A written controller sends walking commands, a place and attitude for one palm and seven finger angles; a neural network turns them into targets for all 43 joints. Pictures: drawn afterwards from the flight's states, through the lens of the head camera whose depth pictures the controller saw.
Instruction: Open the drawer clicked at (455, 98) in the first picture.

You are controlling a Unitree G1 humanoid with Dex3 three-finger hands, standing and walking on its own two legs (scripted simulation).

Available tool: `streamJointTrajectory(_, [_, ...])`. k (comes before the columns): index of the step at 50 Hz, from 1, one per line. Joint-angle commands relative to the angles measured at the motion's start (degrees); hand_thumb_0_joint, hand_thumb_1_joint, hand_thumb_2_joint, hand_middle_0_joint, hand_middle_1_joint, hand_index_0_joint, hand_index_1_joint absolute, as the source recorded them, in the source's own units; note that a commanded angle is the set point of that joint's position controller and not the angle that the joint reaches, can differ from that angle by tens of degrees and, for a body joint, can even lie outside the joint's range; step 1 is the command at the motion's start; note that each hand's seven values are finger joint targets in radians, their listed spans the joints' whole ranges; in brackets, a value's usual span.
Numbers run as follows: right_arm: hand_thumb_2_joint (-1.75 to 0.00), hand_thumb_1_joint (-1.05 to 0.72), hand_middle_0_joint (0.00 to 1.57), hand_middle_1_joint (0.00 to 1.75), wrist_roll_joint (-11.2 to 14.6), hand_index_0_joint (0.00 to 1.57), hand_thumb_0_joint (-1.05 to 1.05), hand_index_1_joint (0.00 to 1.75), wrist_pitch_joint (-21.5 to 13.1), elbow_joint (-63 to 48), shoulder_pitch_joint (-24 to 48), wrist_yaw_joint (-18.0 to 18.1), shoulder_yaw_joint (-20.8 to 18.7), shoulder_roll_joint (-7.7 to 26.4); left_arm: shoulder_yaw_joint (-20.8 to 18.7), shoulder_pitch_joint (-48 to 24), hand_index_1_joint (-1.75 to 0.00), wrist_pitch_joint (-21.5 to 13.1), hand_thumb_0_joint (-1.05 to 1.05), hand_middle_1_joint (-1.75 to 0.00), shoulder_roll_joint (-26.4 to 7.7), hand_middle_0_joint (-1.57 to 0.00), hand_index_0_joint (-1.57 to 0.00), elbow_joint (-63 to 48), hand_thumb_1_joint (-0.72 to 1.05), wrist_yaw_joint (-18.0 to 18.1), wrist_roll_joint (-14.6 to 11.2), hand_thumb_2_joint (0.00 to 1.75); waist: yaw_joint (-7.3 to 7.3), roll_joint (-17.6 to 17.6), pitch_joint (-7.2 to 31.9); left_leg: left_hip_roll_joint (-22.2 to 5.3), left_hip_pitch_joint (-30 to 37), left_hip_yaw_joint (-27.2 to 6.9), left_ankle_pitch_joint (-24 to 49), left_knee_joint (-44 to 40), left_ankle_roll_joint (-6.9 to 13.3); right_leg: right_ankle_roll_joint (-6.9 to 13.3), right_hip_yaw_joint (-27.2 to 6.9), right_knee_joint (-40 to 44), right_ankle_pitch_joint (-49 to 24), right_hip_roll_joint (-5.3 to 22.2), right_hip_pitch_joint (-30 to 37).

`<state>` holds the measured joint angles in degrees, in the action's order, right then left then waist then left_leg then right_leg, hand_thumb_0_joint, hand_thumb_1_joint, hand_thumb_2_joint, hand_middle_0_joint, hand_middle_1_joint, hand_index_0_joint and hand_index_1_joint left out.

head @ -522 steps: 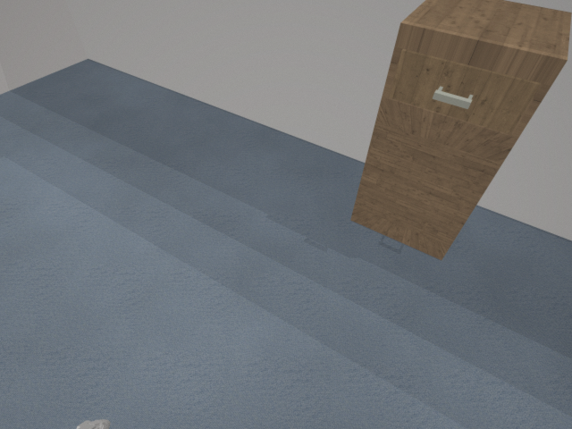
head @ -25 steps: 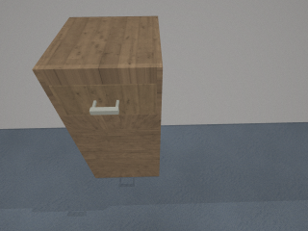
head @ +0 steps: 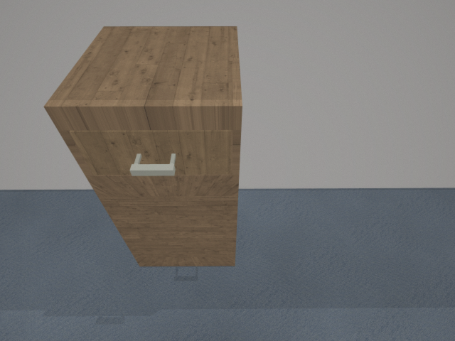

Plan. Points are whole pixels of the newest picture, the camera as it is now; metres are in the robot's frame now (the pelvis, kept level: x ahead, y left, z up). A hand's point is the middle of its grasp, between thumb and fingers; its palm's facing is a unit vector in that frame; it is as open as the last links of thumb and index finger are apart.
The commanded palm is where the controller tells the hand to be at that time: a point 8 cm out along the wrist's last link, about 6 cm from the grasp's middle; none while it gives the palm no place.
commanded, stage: come to a stop and stand still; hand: left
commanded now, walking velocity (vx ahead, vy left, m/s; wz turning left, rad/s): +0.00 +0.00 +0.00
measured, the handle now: (154, 163) +0.53 +0.22 -0.04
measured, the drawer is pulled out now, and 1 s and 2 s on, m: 0.00 0.00 0.00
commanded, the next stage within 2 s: look again from close up in 0.12 s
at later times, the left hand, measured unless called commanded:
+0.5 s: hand out of the picture +0.00 +0.20 -0.19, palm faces +0.02 -0.98 -0.19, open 7.3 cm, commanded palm none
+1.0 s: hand (89, 321) +0.17 +0.26 -0.06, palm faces -0.09 -0.59 -0.80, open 7.6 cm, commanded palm +0.11 +0.27 -0.05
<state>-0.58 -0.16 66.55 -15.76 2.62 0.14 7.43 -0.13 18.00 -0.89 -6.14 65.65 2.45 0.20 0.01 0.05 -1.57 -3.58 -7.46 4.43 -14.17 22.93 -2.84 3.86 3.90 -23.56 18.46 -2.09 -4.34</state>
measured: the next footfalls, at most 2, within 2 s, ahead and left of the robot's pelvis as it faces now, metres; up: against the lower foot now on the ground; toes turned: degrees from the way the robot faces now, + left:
none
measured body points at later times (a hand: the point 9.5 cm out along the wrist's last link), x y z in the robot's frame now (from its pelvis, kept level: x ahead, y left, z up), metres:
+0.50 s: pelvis -0.01 +0.03 -0.01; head +0.00 +0.03 +0.44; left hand +0.00 +0.25 -0.17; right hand +0.02 -0.20 -0.16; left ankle -0.02 +0.14 -0.74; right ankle -0.06 -0.07 -0.74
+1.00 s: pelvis -0.02 +0.05 -0.02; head -0.01 +0.03 +0.43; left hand +0.17 +0.29 -0.02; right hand +0.08 -0.20 -0.14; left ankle -0.02 +0.14 -0.74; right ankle -0.05 -0.05 -0.74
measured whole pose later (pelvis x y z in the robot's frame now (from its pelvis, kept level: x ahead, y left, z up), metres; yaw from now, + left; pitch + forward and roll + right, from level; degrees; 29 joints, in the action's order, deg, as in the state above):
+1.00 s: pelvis -0.02 +0.05 -0.02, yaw -1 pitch +5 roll +1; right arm -1.2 -10.5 45.0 -16.3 2.9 -0.7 13.1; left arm 4.1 23.1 5.1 -15.8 6.6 16.8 30.8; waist 0.7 -1.9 4.4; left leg 2.6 -23.2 5.1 -18.1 36.0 3.0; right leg 1.2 0.8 -39.5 22.6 1.0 -22.4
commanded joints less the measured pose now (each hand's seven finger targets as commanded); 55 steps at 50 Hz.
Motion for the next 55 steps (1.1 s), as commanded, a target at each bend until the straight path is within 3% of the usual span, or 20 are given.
streamJointTrajectory(1, [-0.9, -0.9, 0.2, 0.3, -0.02, 0.2, 0.0, 0.3, -0.25, -1.06, -4.09, 0.21, -0.56, 4.15, -0.78, 4.6, -0.3, -0.54, 0.0, -0.3, -5.85, -0.2, -0.2, -1.12, 0.9, 0.55, 0.07, 0.9, 0.15, -0.34, -2.82, -3.39, 2.53, -3.27, 14.8, -1.31, 2.93, -1.59, -6.67, 4.64, -24.82, 8.67, -4.94])
streamJointTrajectory(10, [-0.9, -0.9, 0.2, 0.3, -0.02, 0.2, 0.0, 0.3, -0.22, -1.11, -3.92, 0.3, -0.4, 4.44, -0.93, 4.33, -0.3, -0.48, 0.0, -0.3, -6.52, -0.2, -0.2, -1.33, 0.9, 0.58, 0.03, 0.9, -0.03, 0.44, -2.89, -3.34, 2.51, -3.17, 15.48, -1.27, 2.88, -1.75, -6.24, 4.68, -27.14, 8.81, -3.56])
streamJointTrajectory(11, [-0.9, -0.9, 0.2, 0.3, 0.48, 0.2, 0.0, 0.3, -1.31, -6.0, 3.78, -0.64, -0.89, 6.33, -1.28, 9.79, -0.3, -2.84, 0.0, -0.3, -9.04, -0.2, -0.2, -0.17, 0.9, 2.59, 1.41, 0.9, -3.2, 7.42, -5.39, -1.75, -9.43, 1.27, 6.93, 17.1, 1.74, -8.72, -12.72, 4.65, -62.82, 13.63, -3.94])
streamJointTrajectory(12, [-0.9, -0.9, 0.2, 0.3, 0.3, 0.2, 0.0, 0.3, -0.46, -8.56, 0.43, -0.86, -1.03, 3.64, -1.65, 8.89, -0.3, -3.21, 0.0, -0.3, -10.46, -0.2, -0.2, -2.76, 0.9, 2.35, 1.3, 0.9, 0.07, 6.4, -2.1, 0.69, -12.91, -3.78, -7.28, 20.9, 3.52, -7.04, -12.81, 0.86, -70.39, 16.55, 0.41])
streamJointTrajectory(14, [-0.9, -0.9, 0.2, 0.3, 0.37, 0.2, 0.0, 0.3, -0.3, -9.34, -0.04, -1.53, -0.93, 3.41, -1.07, 5.99, -0.3, -3.15, 0.0, -0.3, -9.85, -0.2, -0.2, -5.04, 0.9, 1.57, 1.4, 0.9, 0.15, 6.38, 2.9, 0.21, -12.4, -3.27, -7.91, 21.09, 4.28, 1.15, -9.46, -1.35, -59.57, 14.59, 1.99])
streamJointTrajectory(16, [-0.9, -0.9, 0.2, 0.3, 0.29, 0.2, 0.0, 0.3, -0.8, -9.87, -0.78, -1.52, -0.74, 3.49, -1.05, 4.59, -0.3, -2.84, 0.0, -0.3, -9.95, -0.2, -0.2, -6.93, 0.9, 1.28, 1.32, 0.9, 0.58, 5.07, 5.22, 1.82, -10.3, -1.68, -6.67, 15.38, 3.87, 3.84, -8.78, -2.71, -54.6, 13.38, 2.44])
streamJointTrajectory(18, [-0.9, -0.9, 0.2, 0.3, 0.15, 0.2, 0.0, 0.3, -1.03, -8.73, -4.22, -1.18, -0.67, 3.78, -0.79, 2.9, -0.3, -2.04, 0.0, -0.3, -9.66, -0.2, -0.2, -7.82, 0.9, 1.15, 0.8, 0.9, 2.27, 2.96, 4.45, 2.08, -3.47, -1.62, 2.45, 6.47, 4.05, 2.5, -7.54, -5.24, -41.86, 10.88, -2.04])
streamJointTrajectory(20, [-0.9, -0.9, 0.2, 0.3, -0.29, 0.2, 0.0, 0.3, -1.13, -8.65, -4.42, -0.85, -0.6, 6.63, -0.59, 3.94, -0.3, -0.78, 0.0, -0.3, -7.87, -0.2, -0.2, -8.27, 0.9, 1.0, 0.44, 0.9, 0.6, -2.78, 0.28, -3.3, -3.46, -7.06, 14.12, 5.22, 6.25, -0.13, -6.64, -3.54, -17.02, 6.65, -7.95])
streamJointTrajectory(24, [-0.9, -0.9, 0.2, 0.3, -0.42, 0.2, 0.0, 0.3, -1.0, -8.72, -2.62, -0.57, -0.05, 7.55, -0.27, 3.88, -0.3, 0.2, 0.0, -0.3, -8.06, -0.2, -0.2, -7.14, 0.9, 0.46, 0.51, 0.9, -0.39, -5.45, -4.51, -3.85, -7.39, -9.29, 11.05, 2.19, 7.15, -0.96, -5.45, -2.18, -4.73, 4.74, -7.92])
streamJointTrajectory(31, [-0.9, -0.9, 0.2, 0.3, -0.41, 0.2, 0.0, 0.3, -1.17, -8.52, -2.17, -0.75, 0.26, 8.7, -0.03, 2.92, -0.3, 0.43, 0.0, -0.3, -8.57, -0.2, -0.2, -7.17, 0.9, -0.29, 0.53, 0.9, -0.55, -2.33, -4.61, -2.98, -7.66, -9.79, 3.04, -1.81, 7.23, -1.47, -5.72, -0.94, -2.87, 5.57, -7.76])
streamJointTrajectory(39, [-0.9, -0.9, 0.2, 0.3, -0.27, 0.2, 0.0, 0.3, -1.77, -6.37, -3.34, -0.49, 0.55, 8.72, 0.04, 3.17, -0.3, 0.25, 0.0, -0.3, -8.41, -0.2, -0.2, -5.71, 0.9, -0.25, 0.35, 0.9, -0.62, -0.76, -1.15, -2.98, -3.24, -9.01, 14.11, -0.54, 7.35, -1.98, -5.32, -1.46, -7.99, 6.54, -5.98])
streamJointTrajectory(40, [-0.9, -0.9, 0.2, 0.3, 0.64, 0.2, 0.0, 0.3, -1.83, -9.94, 1.42, -1.04, -0.08, 10.17, 0.11, 5.83, -0.3, -1.2, 0.0, -0.3, -9.38, -0.2, -0.2, -4.58, 0.9, 1.97, 1.23, 0.9, -1.8, 0.51, -5.13, -3.12, -7.46, -7.71, 22.77, 9.85, 5.13, -2.9, -8.44, 2.04, -23.75, 9.24, -9.52])
streamJointTrajectory(41, [-0.9, -0.9, 0.2, 0.3, 3.22, 0.2, 0.0, 0.3, -10.32, -29.08, -1.55, 0.68, -2.11, 18.29, -1.99, -37.73, -0.32, -9.24, 0.0, -0.32, -30.1, -0.2, -0.2, -91.97, 0.88, 3.81, 10.98, 0.89, 3.79, -16.48, 24.67, 2.21, 10.25, -6.57, 32.26, 3.54, 5.51, -0.25, -7.83, -6.97, -26.33, 2.62, -10.44])
streamJointTrajectory(42, [-0.9, -0.9, 0.2, 0.3, 2.01, 0.2, 0.0, 0.3, -16.26, -25.22, 1.22, 3.15, -0.88, 13.01, -3.28, -11.61, -0.33, -4.96, 0.0, -0.33, -26.07, -0.2, -0.2, -77.42, 0.85, 8.3, 12.44, 0.88, -0.44, -22.49, 25.53, -1.56, 18.65, -8.57, 42.41, 2.71, 3.17, -0.46, -1.42, -14.0, -8.37, 1.81, -16.17])
streamJointTrajectory(44, [-0.9, -0.9, 0.2, 0.3, 2.98, 0.2, 0.0, 0.3, -18.29, -23.61, 3.24, 3.19, -1.97, 9.57, 7.68, 5.57, -0.36, 5.56, 0.0, -0.36, -7.01, -0.21, -0.21, -67.69, 0.81, 11.31, 14.96, 0.86, 1.34, -9.9, 9.84, -0.84, 3.06, -8.61, 30.54, 0.16, 2.03, -2.37, -0.02, -17.16, 3.08, 1.53, -23.26])
streamJointTrajectory(46, [-0.9, -0.9, 0.2, 0.3, 0.18, 0.2, 0.0, 0.3, -16.3, -28.22, 6.13, 1.86, -3.17, 13.69, 3.69, 1.48, -0.39, 5.01, 0.0, -0.39, -15.59, -0.21, -0.21, -70.04, 0.76, 14.71, 27.2, 0.84, 1.6, -3.21, 6.92, 1.19, -7.07, -7.92, 15.38, 6.88, 3.13, -1.12, -0.78, -10.62, -1.1, 1.16, -24.86])
streamJointTrajectory(48, [-0.9, -0.9, 0.2, 0.3, -1.48, 0.2, 0.0, 0.3, -12.78, -34.42, 9.06, 0.04, -3.63, 13.88, 3.27, 14.27, -0.42, 5.53, 0.0, -0.42, -14.64, -0.21, -0.21, -66.19, 0.71, 17.36, 38.07, 0.82, -2.72, 0.32, 11.93, 3.6, -11.5, -6.81, 15.18, 11.77, 3.89, 0.3, -4.54, -10.25, -6.56, 0.06, -21.63])
streamJointTrajectory(50, [-0.9, -0.9, 0.2, 0.3, -2.61, 0.2, 0.0, 0.3, -7.27, -36.88, 11.82, -1.95, -4.32, 13.57, 5.14, 20.96, -0.45, 5.64, 0.0, -0.45, -11.21, -0.22, -0.22, -59.24, 0.67, 20.21, 49.22, 0.8, -4.14, 12.81, 8.25, 3.53, -20.13, -5.87, 11.21, 14.04, 3.31, 0.51, -4.73, -14.25, -4.47, -1.17, -26.68])
streamJointTrajectory(52, [-0.9, -0.9, 0.2, 0.3, -2.54, 0.2, 0.0, 0.3, -3.61, -40.86, 14.93, -4.28, -4.68, 13.66, 6.24, 24.12, -0.48, 3.72, 0.0, -0.48, -9.54, -0.22, -0.22, -59.74, 0.62, 21.55, 55.61, 0.78, -6.11, 12.56, 7.22, 4.27, -23.8, -4.23, 4.64, 15.79, 3.3, 0.77, -5.97, -15.01, -1.66, -0.74, -28.54])
streamJointTrajectory(55, [-0.9, -0.9, 0.2, 0.3, -2.29, 0.2, 0.0, 0.3, -0.22, -44.25, 17.17, -5.89, -4.04, 12.88, 0.96, 19.13, -0.53, 0.23, 0.0, -0.53, -16.27, -0.22, -0.22, -66.74, 0.55, 24.89, 61.85, 0.75, -8.18, 7.27, 12.89, 5.73, -25.92, -3.82, 3.1, 18.73, 3.64, 1.05, -9.16, -18.33, -3.45, 0.14, -27.65])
